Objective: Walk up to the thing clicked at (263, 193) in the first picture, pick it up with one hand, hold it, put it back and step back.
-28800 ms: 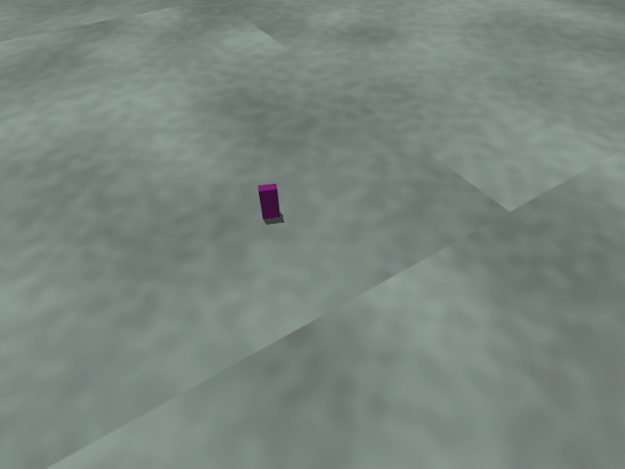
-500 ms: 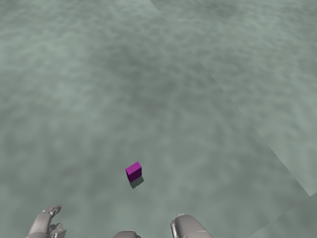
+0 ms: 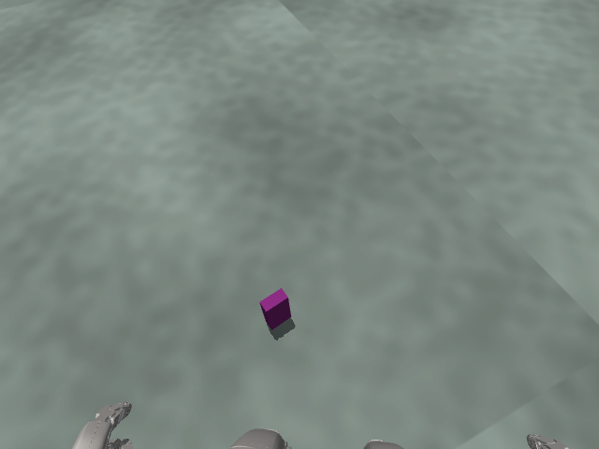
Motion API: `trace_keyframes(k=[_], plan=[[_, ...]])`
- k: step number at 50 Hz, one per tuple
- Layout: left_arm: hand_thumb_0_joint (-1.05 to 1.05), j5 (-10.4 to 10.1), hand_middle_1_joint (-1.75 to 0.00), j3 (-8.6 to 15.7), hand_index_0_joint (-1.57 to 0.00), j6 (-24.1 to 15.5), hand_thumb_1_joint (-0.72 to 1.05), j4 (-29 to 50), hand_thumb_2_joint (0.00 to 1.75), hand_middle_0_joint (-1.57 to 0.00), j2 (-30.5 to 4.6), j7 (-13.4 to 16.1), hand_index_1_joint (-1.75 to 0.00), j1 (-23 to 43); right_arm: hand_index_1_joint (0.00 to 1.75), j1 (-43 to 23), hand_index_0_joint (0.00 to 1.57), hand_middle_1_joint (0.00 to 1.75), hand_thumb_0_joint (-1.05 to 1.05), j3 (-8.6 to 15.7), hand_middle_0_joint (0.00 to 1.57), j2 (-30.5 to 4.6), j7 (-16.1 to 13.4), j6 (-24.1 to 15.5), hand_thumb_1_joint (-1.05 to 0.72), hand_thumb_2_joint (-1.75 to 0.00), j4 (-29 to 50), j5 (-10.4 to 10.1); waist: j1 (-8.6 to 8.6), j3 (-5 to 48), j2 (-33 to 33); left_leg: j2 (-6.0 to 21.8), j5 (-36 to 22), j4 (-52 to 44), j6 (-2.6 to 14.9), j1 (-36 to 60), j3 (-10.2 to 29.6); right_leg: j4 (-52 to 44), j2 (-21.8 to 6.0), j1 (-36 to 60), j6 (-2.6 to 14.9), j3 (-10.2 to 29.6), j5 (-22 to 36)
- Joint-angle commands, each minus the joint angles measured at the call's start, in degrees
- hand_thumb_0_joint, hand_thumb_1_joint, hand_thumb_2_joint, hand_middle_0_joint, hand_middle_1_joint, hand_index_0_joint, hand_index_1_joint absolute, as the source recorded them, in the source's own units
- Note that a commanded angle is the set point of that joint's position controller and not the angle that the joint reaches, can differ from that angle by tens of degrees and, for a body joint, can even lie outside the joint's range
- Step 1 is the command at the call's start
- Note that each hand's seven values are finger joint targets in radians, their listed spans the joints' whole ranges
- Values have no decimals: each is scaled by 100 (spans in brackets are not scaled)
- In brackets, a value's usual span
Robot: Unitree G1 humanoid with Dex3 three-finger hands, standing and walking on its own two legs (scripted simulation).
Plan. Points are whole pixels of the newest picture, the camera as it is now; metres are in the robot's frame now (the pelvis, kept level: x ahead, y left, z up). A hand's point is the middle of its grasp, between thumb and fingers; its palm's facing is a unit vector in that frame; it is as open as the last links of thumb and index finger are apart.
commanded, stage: step back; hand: left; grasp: from the side
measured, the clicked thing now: (276, 310) +0.55 +0.14 -0.68
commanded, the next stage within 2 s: none
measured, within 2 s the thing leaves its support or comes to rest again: neither
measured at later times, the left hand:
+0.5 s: hand out of the picture -0.05 +0.24 -0.15, palm faces -0.05 -0.92 -0.40, open 7.4 cm
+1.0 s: hand out of the picture -0.19 +0.24 -0.15, palm faces -0.03 -0.92 -0.39, open 7.4 cm
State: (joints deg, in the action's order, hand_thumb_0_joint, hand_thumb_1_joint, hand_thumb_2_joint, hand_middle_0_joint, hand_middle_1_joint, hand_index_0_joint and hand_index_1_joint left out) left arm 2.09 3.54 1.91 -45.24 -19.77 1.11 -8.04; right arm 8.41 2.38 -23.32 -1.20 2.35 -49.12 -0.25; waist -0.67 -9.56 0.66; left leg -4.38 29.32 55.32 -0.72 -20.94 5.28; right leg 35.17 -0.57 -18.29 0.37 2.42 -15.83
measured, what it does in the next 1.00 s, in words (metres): walks backwards: left foot, then right foot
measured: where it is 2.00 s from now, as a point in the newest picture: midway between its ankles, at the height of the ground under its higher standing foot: outside the picture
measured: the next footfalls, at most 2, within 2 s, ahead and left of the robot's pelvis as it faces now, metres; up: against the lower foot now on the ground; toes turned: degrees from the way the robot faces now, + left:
left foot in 0.08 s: +0.00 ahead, +0.13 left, +0.00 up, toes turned -1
right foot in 0.42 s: -0.10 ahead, -0.16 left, +0.00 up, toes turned +1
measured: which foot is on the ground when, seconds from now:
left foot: up 0.00-0.06, down 0.08-0.44, up 0.46-0.70, down 0.72-1.00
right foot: down 0.00-0.08, up 0.10-0.40, down 0.42-0.74, up 0.76-1.00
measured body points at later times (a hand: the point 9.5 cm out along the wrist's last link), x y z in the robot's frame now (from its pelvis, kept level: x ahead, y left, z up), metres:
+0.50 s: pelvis -0.14 -0.02 -0.01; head -0.09 -0.03 +0.43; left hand -0.05 +0.29 -0.12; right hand -0.02 -0.35 -0.12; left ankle -0.07 +0.12 -0.70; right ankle -0.14 -0.16 -0.73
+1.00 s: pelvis -0.30 -0.03 +0.00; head -0.24 -0.02 +0.44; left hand -0.19 +0.29 -0.13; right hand -0.18 -0.35 -0.11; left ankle -0.22 +0.09 -0.73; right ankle -0.35 -0.18 -0.67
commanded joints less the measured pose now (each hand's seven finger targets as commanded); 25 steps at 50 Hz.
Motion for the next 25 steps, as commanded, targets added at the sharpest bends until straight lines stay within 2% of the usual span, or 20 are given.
trace_keyframes(k=[1,2,3,4,5,6,8,9,10,12,14,15,17,19,20,21,22,23,24,25], plan=[[0,-63,-30,403,-20,-8,90,550,90,-20,-1495,49,-30,-19,30,448,20,30,0,302,20,-793,-40,-217,-90,-90,323,109,0,1323,-1121,211,-815,-2378,101,249,-546,5,-1006,1399,994,927,3016],[0,-105,-30,397,-20,28,90,581,90,-20,-1509,21,-30,15,30,611,20,30,0,330,20,-793,-30,-249,-90,-90,256,125,108,1367,-921,222,-1804,-3214,119,678,-629,260,-859,1206,815,786,2748],[0,-120,-30,339,-20,49,90,641,90,-20,-1347,2,-30,-36,30,518,20,30,0,412,20,-1010,-31,-285,-90,-90,316,198,54,1397,-575,668,-2470,-3151,286,1084,102,416,-619,524,537,783,1868],[0,-148,-30,288,-20,63,90,694,90,-20,-1098,-14,-30,-180,30,434,20,30,0,538,20,-1516,-23,-300,-90,-90,415,309,20,1471,467,1852,-3195,-3247,752,1626,1583,1231,70,-592,256,541,227],[0,-160,-30,380,-20,58,90,717,90,-20,-1259,61,-30,320,30,319,20,30,0,612,20,-1983,23,-282,-90,-90,465,212,372,1321,1247,2701,-4153,-3490,1641,856,2432,2324,691,-617,89,399,-2085],[0,-87,-30,430,-20,56,90,674,90,-20,-1329,109,-30,459,30,327,20,30,0,621,20,-1895,1,-308,-90,-90,430,233,411,1145,927,2834,-4076,-3464,1889,661,2605,3162,646,-728,84,927,-2179],[0,-179,-30,426,-20,61,90,492,90,-20,-1281,94,-30,91,30,-197,20,30,0,451,20,-1438,-69,-304,-90,-90,527,220,5,1032,423,2154,-4396,-3073,1517,935,1344,3736,660,-1097,120,1074,-1688],[0,-189,-30,444,-20,58,90,394,90,-20,-1317,64,-30,-109,30,-243,20,30,0,437,20,-1355,-90,-305,-90,-90,569,210,-61,927,606,2022,-4352,-2988,1443,810,1064,3877,638,-1049,86,959,-1491],[0,-173,-30,468,-20,51,90,352,90,-20,-1330,41,-30,-317,30,-267,20,30,0,429,20,-1311,-110,-302,-90,-90,594,203,-125,945,709,2025,-4317,-2885,1500,893,953,3724,569,-1006,15,851,-1387],[0,-125,-30,470,-20,29,90,368,90,-20,-1253,3,-30,-247,30,-28,20,30,0,418,20,-1206,-91,-293,-90,-90,623,228,75,1023,705,1843,-4384,-2768,1527,1271,831,3287,570,-1033,-140,700,-1412],[0,-102,-30,453,-20,4,90,457,90,-20,-1224,-24,-30,-93,30,267,20,30,0,446,20,-1262,-101,-291,-90,-90,629,206,279,1115,767,1884,-4417,-2647,1583,1660,828,2610,474,-1073,-210,544,-1459],[0,-107,-30,445,-20,-5,90,479,90,-20,-1216,-31,-30,-118,30,289,20,30,0,480,20,-1343,-103,-279,-90,-90,654,203,283,1202,891,1974,-4436,-2558,1591,1746,882,2141,350,-953,-201,496,-1472],[0,-108,-30,439,-20,-41,90,389,90,-20,-1183,-45,-30,-262,30,171,20,30,0,467,20,-1384,-83,-228,-90,-90,720,211,233,1306,994,1785,-4163,-2416,1423,1471,703,1071,217,-404,-130,146,-1296],[0,-91,-30,426,-20,-92,90,119,90,-20,-1088,-60,-30,-754,30,-54,20,30,0,469,20,-1458,-65,-148,-90,-90,792,152,-5,1505,1049,1589,-3725,-2051,1185,1074,516,-570,234,498,-5,-198,-213],[0,-45,-30,443,-20,-115,90,-14,90,-20,-1095,-52,-30,-897,30,-82,20,30,0,448,20,-1376,-53,-105,-90,-90,790,109,-54,1542,955,1402,-3341,-1860,956,687,395,-1173,316,1013,58,-330,413],[0,38,-30,533,-20,-152,90,-5,90,-20,-1395,-50,-30,-939,30,-5,20,30,0,380,20,-1174,-42,-81,-90,-90,805,58,-38,1445,540,1133,-2317,-1633,629,-276,420,-1002,-21,1495,191,322,501],[0,50,-30,678,-20,-160,90,122,90,-20,-2013,-59,-30,-825,30,-92,20,30,0,321,20,-883,-45,-88,-90,-90,940,3,-85,1162,-1041,99,-537,-580,221,-1331,45,-1374,-1346,1245,794,2217,487],[0,44,-30,718,-20,-143,90,323,90,-20,-2475,-53,-30,-410,30,-371,20,30,0,408,20,-1046,-139,-43,-90,-90,907,38,-323,899,-1771,-125,736,941,96,-818,237,-1791,-2377,-312,1766,3253,631],[0,12,-30,633,-20,-181,90,439,90,-20,-2165,-29,-30,-146,30,-233,20,30,0,448,20,-1178,-122,-28,-90,-90,797,28,-115,618,-1275,-40,531,1570,72,-614,638,-1757,-2252,-700,1715,2972,849],[0,-59,-30,535,-20,-194,90,502,90,-20,-1825,0,-30,264,30,139,20,30,0,405,20,-1129,-110,-40,-90,-90,623,-11,145,571,-746,-151,97,1724,108,-637,703,-1356,-1675,-546,1437,1988,1400]])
